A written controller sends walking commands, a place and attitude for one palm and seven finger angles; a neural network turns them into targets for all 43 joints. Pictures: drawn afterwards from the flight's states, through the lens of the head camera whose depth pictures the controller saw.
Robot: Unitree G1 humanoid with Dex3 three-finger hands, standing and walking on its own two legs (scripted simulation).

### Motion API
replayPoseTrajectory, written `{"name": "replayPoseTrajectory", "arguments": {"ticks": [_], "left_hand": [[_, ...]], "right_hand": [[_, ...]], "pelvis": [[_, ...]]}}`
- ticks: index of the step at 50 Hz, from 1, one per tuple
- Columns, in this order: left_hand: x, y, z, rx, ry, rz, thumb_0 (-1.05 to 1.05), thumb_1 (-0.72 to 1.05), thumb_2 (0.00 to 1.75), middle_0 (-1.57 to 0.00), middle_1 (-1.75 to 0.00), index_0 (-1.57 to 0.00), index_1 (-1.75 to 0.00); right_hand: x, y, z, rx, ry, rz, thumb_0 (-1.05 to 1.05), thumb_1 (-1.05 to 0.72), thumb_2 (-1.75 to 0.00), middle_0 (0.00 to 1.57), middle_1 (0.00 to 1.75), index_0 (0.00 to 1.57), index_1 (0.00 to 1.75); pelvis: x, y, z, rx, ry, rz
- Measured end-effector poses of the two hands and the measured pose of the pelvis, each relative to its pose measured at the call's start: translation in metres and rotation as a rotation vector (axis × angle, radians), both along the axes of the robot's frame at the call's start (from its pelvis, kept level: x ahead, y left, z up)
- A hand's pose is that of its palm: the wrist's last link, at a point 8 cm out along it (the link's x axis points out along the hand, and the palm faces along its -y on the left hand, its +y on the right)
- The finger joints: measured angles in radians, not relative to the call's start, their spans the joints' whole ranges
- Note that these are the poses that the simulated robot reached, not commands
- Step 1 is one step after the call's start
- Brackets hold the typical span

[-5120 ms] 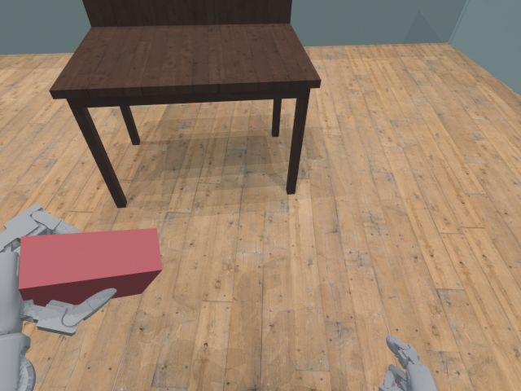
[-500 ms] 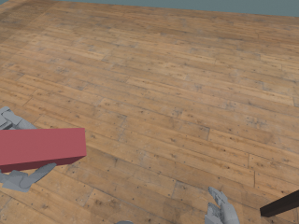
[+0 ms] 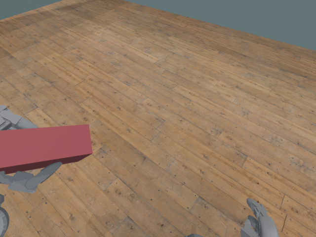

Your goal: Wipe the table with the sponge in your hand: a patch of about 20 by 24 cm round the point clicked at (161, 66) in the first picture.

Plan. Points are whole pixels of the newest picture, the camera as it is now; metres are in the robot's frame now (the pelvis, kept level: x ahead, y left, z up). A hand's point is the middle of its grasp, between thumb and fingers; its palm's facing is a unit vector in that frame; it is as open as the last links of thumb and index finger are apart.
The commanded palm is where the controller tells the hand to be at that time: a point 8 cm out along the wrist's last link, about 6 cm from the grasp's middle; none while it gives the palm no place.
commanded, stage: walk to a spot facing it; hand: left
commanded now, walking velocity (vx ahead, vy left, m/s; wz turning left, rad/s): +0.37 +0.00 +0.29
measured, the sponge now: (58, 148) +0.23 +0.21 +0.18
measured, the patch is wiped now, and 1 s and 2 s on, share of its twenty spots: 0.00 0.00 0.00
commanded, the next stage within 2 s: turn to face it in 1.20 s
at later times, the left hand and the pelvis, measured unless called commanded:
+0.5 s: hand (26, 165) +0.19 +0.24 +0.19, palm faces +0.54 -0.71 -0.46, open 9.3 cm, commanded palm +0.13 +0.27 +0.19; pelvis +0.03 -0.04 +0.02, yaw +12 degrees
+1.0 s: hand (31, 121) +0.27 +0.27 +0.20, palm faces +0.62 -0.60 -0.51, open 9.3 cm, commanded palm +0.21 +0.29 +0.19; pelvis +0.14 -0.02 +0.00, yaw +17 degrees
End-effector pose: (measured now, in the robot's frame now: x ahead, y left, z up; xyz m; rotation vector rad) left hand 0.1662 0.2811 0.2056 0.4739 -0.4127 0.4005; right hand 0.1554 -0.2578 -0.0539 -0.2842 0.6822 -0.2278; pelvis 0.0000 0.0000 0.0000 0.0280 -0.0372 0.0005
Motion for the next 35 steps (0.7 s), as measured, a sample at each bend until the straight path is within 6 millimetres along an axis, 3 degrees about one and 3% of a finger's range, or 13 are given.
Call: {"name": "replayPoseTrajectory", "arguments": {"ticks": [6, 11, 17, 22, 26, 30, 35], "left_hand": [[-0.026, 0.005, 0.008, -0.009, 0.002, 0.071, 0.0, -0.43, 1.0, -0.83, -1.35, -0.83, -1.35], [-0.035, -0.005, 0.013, 0.019, 0.044, 0.126, 0.0, -0.43, 1.0, -0.83, -1.35, -0.83, -1.35], [-0.029, -0.02, -0.004, 0.021, 0.105, 0.186, 0.0, -0.43, 1.0, -0.83, -1.34, -0.83, -1.35], [-0.028, -0.022, -0.006, -0.003, 0.179, 0.188, 0.0, -0.43, 1.0, -0.83, -1.34, -0.83, -1.35], [-0.027, -0.012, 0.001, 0.017, 0.182, 0.208, 0.0, -0.43, 1.0, -0.83, -1.34, -0.83, -1.35], [-0.024, 0.006, 0.005, 0.016, 0.123, 0.246, 0.0, -0.43, 1.0, -0.83, -1.34, -0.83, -1.35], [-0.007, 0.031, -0.005, 0.017, 0.017, 0.261, 0.0, -0.43, 1.0, -0.83, -1.34, -0.83, -1.35]], "right_hand": [[-0.002, 0.058, -0.013, 0.161, 0.052, 0.124, 0.01, -0.91, -0.9, 0.2, 0.3, 0.2, 0.3], [0.006, 0.078, -0.027, 0.235, 0.089, 0.214, 0.01, -0.9, -0.9, 0.2, 0.3, 0.21, 0.3], [0.034, 0.054, -0.051, 0.213, 0.13, 0.276, 0.01, -0.9, -0.9, 0.21, 0.3, 0.21, 0.3], [0.055, 0.018, -0.032, 0.119, 0.144, 0.228, 0.02, -0.91, -0.9, 0.2, 0.3, 0.21, 0.3], [0.072, -0.001, -0.012, 0.033, 0.131, 0.216, 0.02, -0.91, -0.9, 0.2, 0.3, 0.21, 0.3], [0.093, 0.001, 0.0, -0.034, 0.111, 0.224, 0.02, -0.91, -0.9, 0.2, 0.3, 0.2, 0.3], [0.121, 0.031, -0.007, -0.026, 0.047, 0.223, 0.01, -0.91, -0.9, 0.19, 0.3, 0.2, 0.3]], "pelvis": [[0.0, -0.005, 0.012, -0.038, -0.01, 0.07], [0.006, -0.018, 0.014, -0.043, -0.009, 0.095], [0.011, -0.037, 0.0, -0.022, -0.021, 0.161], [0.02, -0.038, 0.013, 0.002, -0.005, 0.19], [0.032, -0.034, 0.02, 0.015, 0.019, 0.22], [0.046, -0.022, 0.018, 0.008, 0.028, 0.239], [0.062, -0.004, -0.001, -0.006, 0.001, 0.252]]}}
